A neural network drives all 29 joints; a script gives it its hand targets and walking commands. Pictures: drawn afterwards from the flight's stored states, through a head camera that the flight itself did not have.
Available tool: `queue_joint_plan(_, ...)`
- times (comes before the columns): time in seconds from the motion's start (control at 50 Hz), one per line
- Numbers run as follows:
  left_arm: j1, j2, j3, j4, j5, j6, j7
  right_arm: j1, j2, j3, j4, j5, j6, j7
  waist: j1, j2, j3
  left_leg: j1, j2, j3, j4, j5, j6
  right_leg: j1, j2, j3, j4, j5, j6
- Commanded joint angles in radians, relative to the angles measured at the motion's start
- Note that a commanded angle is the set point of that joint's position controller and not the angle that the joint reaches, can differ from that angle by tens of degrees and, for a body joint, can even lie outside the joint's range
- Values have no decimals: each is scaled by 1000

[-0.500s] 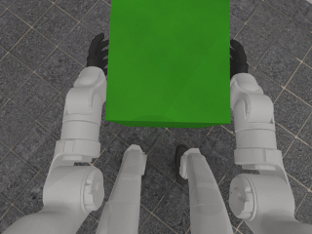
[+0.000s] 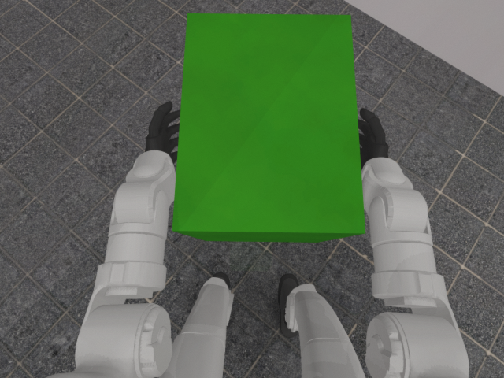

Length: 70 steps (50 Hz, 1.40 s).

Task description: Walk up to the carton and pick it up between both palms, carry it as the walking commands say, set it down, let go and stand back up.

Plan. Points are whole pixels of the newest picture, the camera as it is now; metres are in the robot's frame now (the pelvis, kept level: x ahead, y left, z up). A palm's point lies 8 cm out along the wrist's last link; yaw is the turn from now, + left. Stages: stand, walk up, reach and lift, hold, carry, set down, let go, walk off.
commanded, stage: reach and lift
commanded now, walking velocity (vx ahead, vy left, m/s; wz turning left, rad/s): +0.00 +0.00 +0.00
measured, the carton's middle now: (264, 149) +0.46 +0.00 -0.07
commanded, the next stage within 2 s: hold in 1.76 s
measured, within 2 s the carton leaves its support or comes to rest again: neither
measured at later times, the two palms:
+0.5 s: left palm (149, 132) +0.41 +0.14 +0.07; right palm (417, 150) +0.40 -0.17 +0.08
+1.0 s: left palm (140, 144) +0.40 +0.16 +0.07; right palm (406, 147) +0.40 -0.16 +0.07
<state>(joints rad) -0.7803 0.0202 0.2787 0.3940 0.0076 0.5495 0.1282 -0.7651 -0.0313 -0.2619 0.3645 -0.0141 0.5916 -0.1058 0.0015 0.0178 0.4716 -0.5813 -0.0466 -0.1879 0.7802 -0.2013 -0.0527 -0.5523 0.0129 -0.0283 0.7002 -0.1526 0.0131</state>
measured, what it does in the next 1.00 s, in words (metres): shifts its weight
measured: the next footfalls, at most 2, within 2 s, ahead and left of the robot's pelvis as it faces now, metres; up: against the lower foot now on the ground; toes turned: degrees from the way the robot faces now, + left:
none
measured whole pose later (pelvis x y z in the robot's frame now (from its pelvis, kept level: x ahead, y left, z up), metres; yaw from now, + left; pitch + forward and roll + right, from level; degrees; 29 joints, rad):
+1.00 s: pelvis +0.09 -0.01 +0.04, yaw +0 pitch +2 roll -1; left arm -0.37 -0.10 0.30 0.41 0.21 0.70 -0.01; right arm -0.39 0.09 -0.26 0.41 -0.18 0.74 0.00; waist 0.00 0.01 -0.09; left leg -0.33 -0.02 -0.18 0.50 -0.20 -0.04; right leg -0.31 0.01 -0.02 0.44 -0.16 0.00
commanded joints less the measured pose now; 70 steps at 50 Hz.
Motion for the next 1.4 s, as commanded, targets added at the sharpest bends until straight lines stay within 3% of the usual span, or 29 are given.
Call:
queue_joint_plan(0.0,-691,-1059,-790,-235,-137,-34,-414,-650,1114,691,-223,137,-62,306,-92,113,-1882,387,-71,120,-202,94,47,667,67,126,-100,211,-22)
queue_joint_plan(0.02,-667,-1067,-830,-271,-167,-39,-414,-644,1154,734,-293,150,-60,303,-112,31,-1892,428,-70,106,-203,121,52,694,80,112,-110,235,-11)
queue_joint_plan(0.1,-550,-1071,-744,-101,-105,-22,-426,-634,1162,703,-246,128,-47,296,-54,6,-1613,327,-71,123,-267,19,76,717,49,138,-165,140,-6)
queue_joint_plan(0.12,-553,-1081,-715,-71,-104,-17,-435,-707,1127,691,-281,99,-41,303,-82,-90,-1598,355,-72,106,-274,-19,94,703,58,113,-177,71,4)
queue_joint_plan(0.14,-560,-1081,-712,-77,-102,-23,-441,-670,1177,694,-272,104,-43,302,-45,-84,-1531,324,-67,117,-275,-33,90,671,51,130,-194,23,-9)
queue_joint_plan(0.16,-536,-1114,-695,3,-100,-15,-443,-670,1116,651,-235,90,-48,313,-98,-57,-1393,330,-45,83,-295,-83,91,587,51,108,-198,-15,-16)
queue_joint_plan(0.2,-494,-1074,-591,98,-19,-3,-449,-589,1142,577,-91,40,-17,319,-51,-33,-1169,212,-48,110,-303,-185,94,537,44,113,-216,-170,-27)
queue_joint_plan(0.26,-535,-1056,-437,233,43,18,-474,-499,1112,426,113,-50,13,347,-79,-18,-921,205,-38,106,-346,-329,103,469,37,122,-295,-403,-50)
queue_joint_plan(0.28,-469,-1056,-384,312,79,28,-483,-518,1077,410,126,-41,19,347,-78,68,-877,185,-28,98,-391,-427,104,513,57,99,-277,-441,-38)
queue_joint_plan(0.3,-497,-1043,-316,356,98,30,-479,-522,1078,311,233,-96,44,352,-104,-12,-780,179,-15,92,-415,-453,112,488,66,76,-288,-442,-21)
queue_joint_plan(0.32,-501,-1063,-326,346,105,35,-487,-528,1063,329,214,-83,40,358,-89,90,-820,195,-15,96,-423,-475,96,541,63,87,-287,-450,-22)
queue_joint_plan(0.38,-409,-1174,-476,103,-17,36,-486,-489,1170,469,27,11,38,370,-67,-37,-1062,453,-51,125,-351,44,60,584,60,68,-297,33,-2)
queue_joint_plan(0.4,-320,-1185,-521,42,-35,45,-476,-456,1226,548,-69,90,42,363,-29,29,-1205,505,-69,145,-333,251,41,687,51,79,-279,323,12)
queue_joint_plan(0.42,-352,-1163,-556,-36,-66,49,-465,-392,1221,555,-99,94,58,351,-67,-18,-1181,497,-62,114,-333,306,49,709,48,91,-267,441,10)
queue_joint_plan(0.48,-448,-1178,-563,-25,-96,64,-472,-533,1235,570,-101,87,75,354,-44,-67,-1105,432,-43,116,-394,20,64,685,68,75,-293,109,2)
queue_joint_plan(0.52,-543,-1192,-607,-73,-97,55,-476,-557,1240,591,-93,113,67,367,-45,15,-1065,387,-49,137,-403,-64,71,658,56,86,-316,-9,-14)
queue_joint_plan(0.68,-436,-1204,-681,-204,-116,72,-448,-479,1244,661,-246,153,49,370,-4,51,-1168,457,-57,136,-370,124,47,705,53,105,-293,183,-21)
queue_joint_plan(0.7,-295,-1153,-614,-108,-68,101,-443,-479,1201,633,-225,135,63,368,29,-17,-1095,442,-52,133,-375,97,50,676,60,95,-301,134,-17)
queue_joint_plan(0.74,-302,-1169,-641,-131,-90,103,-442,-428,1191,631,-228,114,65,372,-13,-43,-1066,421,-40,126,-389,112,50,688,69,93,-297,174,-20)
queue_joint_plan(0.76,-294,-1157,-640,-143,-69,109,-445,-407,1205,637,-204,129,74,368,17,47,-1120,413,-62,139,-388,111,42,727,56,106,-306,200,-21)
queue_joint_plan(0.78,-280,-1150,-658,-171,-93,110,-439,-341,1161,633,-192,111,78,375,-28,-9,-1074,433,-42,124,-391,162,41,688,66,100,-294,238,-15)
queue_joint_plan(0.88,-277,-1123,-642,-150,-67,113,-444,-400,1200,663,-206,120,83,373,22,-16,-1054,384,-58,146,-409,74,54,714,59,106,-316,175,-13)
queue_joint_plan(0.92,-304,-1159,-678,-176,-98,118,-445,-409,1182,651,-216,122,78,382,-11,17,-1060,410,-51,142,-403,63,44,698,62,92,-312,132,-15)
queue_joint_plan(1.08,-274,-1173,-825,-387,-159,94,-414,-305,1205,740,-384,182,48,364,-14,53,-1240,500,-54,115,-372,337,26,756,72,115,-286,426,-15)
queue_joint_plan(1.12,-160,-1117,-753,-285,-124,116,-402,-256,1189,742,-325,166,72,356,22,-2,-1124,451,-47,124,-388,270,30,759,73,108,-285,376,-3)
queue_joint_plan(1.14,-167,-1129,-741,-287,-117,121,-406,-251,1156,717,-308,148,79,354,-2,43,-1085,418,-60,126,-401,251,37,733,61,118,-298,367,-7)
queue_joint_plan(1.16,-147,-1108,-738,-270,-127,126,-410,-210,1146,696,-300,115,83,349,-24,-54,-1068,405,-44,105,-399,237,39,723,70,105,-292,354,-4)
queue_joint_plan(1.26,-206,-1089,-713,-232,-88,115,-418,-365,1172,709,-301,131,77,355,27,-20,-948,349,-61,131,-403,14,55,668,58,104,-313,65,-8)
queue_joint_plan(1.38,-329,-1102,-690,-202,-95,102,-439,-390,1178,686,-222,132,66,370,4,23,-933,355,-40,133,-439,-108,59,623,44,114,-354,-88,-27)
